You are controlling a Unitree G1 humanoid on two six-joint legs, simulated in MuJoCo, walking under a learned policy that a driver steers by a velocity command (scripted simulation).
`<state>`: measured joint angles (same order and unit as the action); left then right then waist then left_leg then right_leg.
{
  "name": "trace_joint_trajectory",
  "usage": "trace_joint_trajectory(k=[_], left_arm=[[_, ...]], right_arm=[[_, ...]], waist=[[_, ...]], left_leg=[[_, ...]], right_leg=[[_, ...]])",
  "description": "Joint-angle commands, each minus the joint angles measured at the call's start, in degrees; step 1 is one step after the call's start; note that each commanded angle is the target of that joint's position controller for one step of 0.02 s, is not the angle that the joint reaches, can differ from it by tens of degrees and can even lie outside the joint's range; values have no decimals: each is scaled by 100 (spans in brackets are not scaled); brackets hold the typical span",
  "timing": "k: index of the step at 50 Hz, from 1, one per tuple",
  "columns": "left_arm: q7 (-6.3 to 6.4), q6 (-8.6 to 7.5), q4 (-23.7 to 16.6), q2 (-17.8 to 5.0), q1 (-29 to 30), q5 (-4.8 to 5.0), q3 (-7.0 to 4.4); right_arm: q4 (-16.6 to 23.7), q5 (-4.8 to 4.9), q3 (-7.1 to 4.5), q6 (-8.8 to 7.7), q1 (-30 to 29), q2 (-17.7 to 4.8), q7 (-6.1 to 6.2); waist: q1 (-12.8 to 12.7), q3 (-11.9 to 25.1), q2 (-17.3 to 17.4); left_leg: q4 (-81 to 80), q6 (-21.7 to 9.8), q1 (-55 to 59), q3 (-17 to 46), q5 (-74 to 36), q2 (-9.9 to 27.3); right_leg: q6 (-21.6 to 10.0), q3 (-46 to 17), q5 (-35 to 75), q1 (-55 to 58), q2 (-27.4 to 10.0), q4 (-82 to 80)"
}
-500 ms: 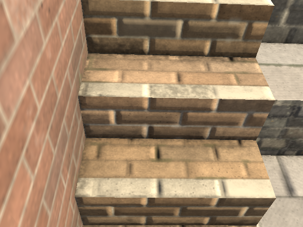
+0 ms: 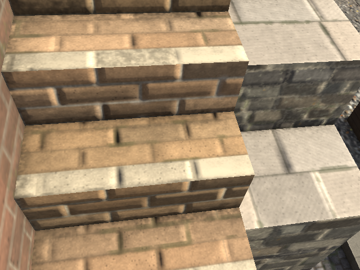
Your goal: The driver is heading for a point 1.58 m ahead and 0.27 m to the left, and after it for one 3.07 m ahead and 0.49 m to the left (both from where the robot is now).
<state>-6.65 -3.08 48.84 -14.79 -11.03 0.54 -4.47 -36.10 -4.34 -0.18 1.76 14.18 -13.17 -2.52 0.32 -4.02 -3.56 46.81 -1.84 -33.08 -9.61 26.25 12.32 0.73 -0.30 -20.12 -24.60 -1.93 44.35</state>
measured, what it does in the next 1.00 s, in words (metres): goes down, backwards: left foot 0.19 m lower, then right foot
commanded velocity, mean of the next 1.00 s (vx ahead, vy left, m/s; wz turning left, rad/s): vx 0.12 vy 0.00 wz -0.03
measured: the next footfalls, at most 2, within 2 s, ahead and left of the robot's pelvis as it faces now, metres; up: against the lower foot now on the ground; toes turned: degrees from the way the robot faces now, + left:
left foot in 0.36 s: -0.13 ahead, +0.05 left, -0.19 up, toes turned -2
right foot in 0.56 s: -0.11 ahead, -0.15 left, -0.19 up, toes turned -1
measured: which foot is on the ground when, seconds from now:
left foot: up 0.00-0.34, down 0.36-0.58, up 0.60-0.94, down 0.96-1.00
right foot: down 0.00-0.34, up 0.36-0.54, down 0.56-0.92, up 0.94-1.00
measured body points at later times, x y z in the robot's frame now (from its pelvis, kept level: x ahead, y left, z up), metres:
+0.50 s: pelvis -0.15 -0.03 -0.21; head -0.17 -0.02 +0.24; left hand +0.11 +0.12 -0.27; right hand -0.16 -0.26 -0.34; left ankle -0.17 +0.05 -0.91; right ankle -0.14 -0.17 -0.78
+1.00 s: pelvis -0.35 +0.00 -0.37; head -0.36 +0.04 +0.08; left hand -0.13 +0.23 -0.44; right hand -0.23 -0.25 -0.46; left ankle -0.43 +0.11 -1.11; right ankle -0.26 -0.17 -0.84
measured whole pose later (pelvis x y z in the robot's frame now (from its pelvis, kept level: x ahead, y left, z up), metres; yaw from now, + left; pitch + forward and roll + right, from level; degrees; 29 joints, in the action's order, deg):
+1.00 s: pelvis -0.35 +0.00 -0.37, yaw +4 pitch -2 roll -5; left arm 2.3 4.4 31.7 -10.7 -4.2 -1.9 -1.0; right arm -39.4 -1.5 -0.2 0.0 17.9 -13.5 0.9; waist 2.0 0.5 0.2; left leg 33.0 -2.9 -5.9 2.1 16.3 5.3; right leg 2.8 -5.7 -33.7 -58.6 8.0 108.4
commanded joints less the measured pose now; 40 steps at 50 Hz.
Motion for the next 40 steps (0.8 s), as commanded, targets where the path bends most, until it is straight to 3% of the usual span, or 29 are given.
trace_joint_trajectory(k=[1, 2, 3, 4, 6, 9, 11, 12, 13, 15, 16, 17, 18, 19, 20, 21, 22, 23, 25, 27, 28, 29, 30, 31, 33, 34, 35, 37, 40], left_arm=[[36, -501, 17, -418, -222, -137, 24], [120, -411, -411, -563, 241, -562, 136], [214, -248, -660, -844, 111, -609, 218], [301, 138, -1019, -1045, 164, -527, 270], [624, 307, -1699, -1265, 753, -312, 279], [906, -89, -2374, -785, 1835, -3, 483], [897, -189, -3038, -1139, 2682, 27, 446], [916, -205, -3235, -1124, 2762, 44, 453], [763, -281, -2034, 151, 1870, -751, 655], [743, 29, -1810, 25, 1348, -670, 466], [811, 270, -1655, 94, 799, -614, 401], [824, 531, -1671, 198, 714, -583, 405], [789, 779, -1660, 514, 790, -494, 427], [661, 904, -2225, 1394, 1404, -348, 616], [637, 954, -2312, 1161, 539, -349, 633], [686, 1037, -2155, 280, 204, -520, 379], [893, 1099, -2108, -775, 674, -582, 10], [931, 1151, -2035, -1069, 872, -572, -25], [844, 1222, -2303, -668, 1846, -367, 84], [757, 1137, -2021, 224, 1777, -11, 384], [775, 1018, -1729, 427, 1319, 32, 406], [752, 918, -1372, 332, 783, -131, 343], [667, 715, -1705, -2, 560, -103, 384], [664, 586, -1727, 248, 537, -473, 457], [836, 669, -2174, 144, 1140, -706, 535], [960, 598, -2273, 69, 1645, -689, 630], [1053, 506, -2480, 223, 2025, -561, 599], [1134, 444, -2408, 365, 1985, -382, 649], [1102, 38, -2135, 21, 1125, -480, 597]], right_arm=[[587, -41, 3, 300, 346, -465, -30], [453, 13, 95, 176, 583, -343, 91], [241, 95, 77, -125, 789, -370, 9], [321, 187, 14, -237, 738, -493, -1], [-125, 38, -179, -543, 1368, -664, -113], [-888, -163, -438, -707, 2515, -1322, -330], [-1141, -141, -589, -547, 3017, -1825, -435], [-1334, -243, -548, -435, 3185, -1703, -461], [-401, 836, -291, -277, 951, -224, 232], [-892, 720, -184, -198, 1364, -51, 474], [-1265, 627, -155, -130, 1584, 97, 452], [-1338, 635, -35, -143, 1469, 284, 319], [-1200, 395, 80, -195, 1140, 368, 317], [-890, 132, 222, -348, 732, 228, 361], [-317, 272, -98, -580, -163, -473, 421], [349, 566, -488, -770, -1217, -1421, 604], [626, 624, -327, -744, -1851, -896, 691], [581, 587, -224, -634, -1721, -592, 721], [185, 450, -263, -388, -69, -565, 860], [-281, 305, -479, 14, 974, -689, 967], [-442, 231, -585, 160, 1348, -736, 1032], [-743, 282, -601, 275, 1797, -596, 928], [-297, 699, -426, 157, 731, -45, 825], [-204, 683, -435, 104, 24, 80, 793], [175, 708, -482, 110, -574, -19, 817], [254, 661, -529, 166, -191, -33, 859], [170, 449, -541, 247, 92, -191, 797], [177, 308, -523, 324, 246, -304, 825], [-26, 358, -449, 113, 469, -271, 787]], waist=[[-206, 960, -1318], [-290, 1209, -1287], [-196, 1368, -719], [-155, 1115, -202], [-7, 837, 234], [592, 1707, 67], [905, 1810, 162], [999, 1502, 616], [1209, 1521, 487], [991, 1230, -478], [680, 1039, -331], [583, 637, 213], [545, 718, 756], [60, 561, 1623], [-732, 776, 1567], [-955, 1054, 1720], [-870, 785, 626], [-757, 371, -72], [296, -329, 377], [1054, -489, 1048], [1091, -309, 1061], [953, 215, 425], [319, 272, -744], [107, 378, -353], [74, 824, 125], [604, 971, -88], [599, 1113, -81], [483, 875, 155], [271, 1025, 824]], left_leg=[[3745, 304, -1326, -313, 1530, -1485], [6091, 378, -2239, 719, 1718, -1658], [6794, 430, -2857, 1453, 993, -1523], [7759, 549, -3231, 1893, 500, -1586], [7726, 657, -3386, 2388, -1199, -1621], [7985, 865, -1456, 1841, -1867, -1865], [7145, 730, -130, 1249, -1992, -1961], [5226, 514, 188, 933, -2093, -1845], [1127, -90, -284, 955, -2298, -910], [-1536, -364, 1393, 893, -1561, -762], [-2810, -488, 2415, 893, -2031, -760], [-3943, -587, 2387, 839, -2884, -841], [-3445, -714, 2162, 718, -3164, -780], [-1221, -566, 1896, 1205, -5379, -620], [-466, -637, 1649, 2155, -5562, -272], [-1865, -1266, 176, 4052, -2166, 798], [-2153, -1277, -102, 4351, -444, 674], [-2212, -910, -53, 4000, 181, 255], [-1901, -834, 788, 3824, 294, 42], [-1553, -812, 1447, 3054, 488, -475], [-701, -799, 1418, 2775, 351, -679], [413, -787, 563, 1934, 898, -1160], [971, 82, -110, 1303, -313, -1637], [3418, 372, 55, 1708, -125, -1812], [5551, 632, 242, 1772, -207, -2094], [5501, 716, -140, 2345, -140, -1788], [6182, 841, 303, 2514, -889, -1644], [6203, 811, 172, 2410, -1094, -1596], [4704, 601, 41, 2058, -1365, -1475]], right_leg=[[-1437, -307, 2208, 185, -430, -120], [-1362, -603, 2500, -37, -763, 169], [-1314, -1296, 1865, 13, -1081, 227], [-1412, -1912, 1267, -623, -1228, 253], [-1572, -3011, 135, -804, -1784, -443], [-1381, -1558, 915, -1337, -1180, -34], [-1236, -969, 783, -1993, -966, 874], [-930, -592, 370, -2051, -705, 1346], [-341, -1192, 425, 51, -1286, 641], [-344, -594, 411, -221, -956, 1316], [-381, -225, -646, -544, -544, 2103], [-222, 564, -1760, -551, 240, 3359], [-132, 885, -1978, -743, 605, 5700], [277, -186, -1614, -2163, 1197, 7939], [569, -1346, -622, -2845, 1176, 7869], [669, -1462, 1538, -2071, 659, 7553], [820, -1195, 1894, -1896, 583, 7001], [794, -614, 1454, -1409, 333, 4570], [614, 356, -69, -1373, 303, 1393], [424, 1031, -1385, -738, 437, -1439], [213, 866, -374, -2, 310, -2670], [-26, 691, -567, 977, 564, -2101], [-912, -1973, -31, 610, -962, -2148], [-1089, -2061, 1485, 101, -1344, -2132], [-1005, -1673, 3706, -456, -1021, -1448], [-1110, -1898, 3310, -251, -1245, -1269], [-1109, -1756, 1881, -946, -1185, -1015], [-816, -1581, 362, -1418, -903, -947], [-936, -1401, 522, -460, -943, -211]])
